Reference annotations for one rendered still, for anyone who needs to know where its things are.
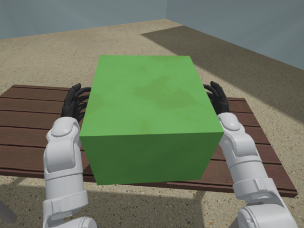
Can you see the robot right upper arm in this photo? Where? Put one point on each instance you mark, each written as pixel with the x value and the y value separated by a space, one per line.
pixel 271 215

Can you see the robot left hand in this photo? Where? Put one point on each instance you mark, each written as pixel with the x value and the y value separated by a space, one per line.
pixel 71 107

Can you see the robot right forearm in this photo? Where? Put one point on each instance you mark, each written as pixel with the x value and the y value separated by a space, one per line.
pixel 251 182

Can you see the carton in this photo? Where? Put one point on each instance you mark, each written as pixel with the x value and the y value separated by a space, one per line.
pixel 148 119

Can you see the robot left forearm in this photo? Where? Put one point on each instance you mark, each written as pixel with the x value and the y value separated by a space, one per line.
pixel 65 194

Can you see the robot right hand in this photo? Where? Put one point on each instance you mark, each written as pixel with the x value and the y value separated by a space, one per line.
pixel 218 98

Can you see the robot left upper arm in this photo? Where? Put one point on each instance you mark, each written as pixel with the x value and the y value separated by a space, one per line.
pixel 82 222

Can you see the table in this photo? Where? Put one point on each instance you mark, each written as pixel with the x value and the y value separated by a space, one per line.
pixel 27 114

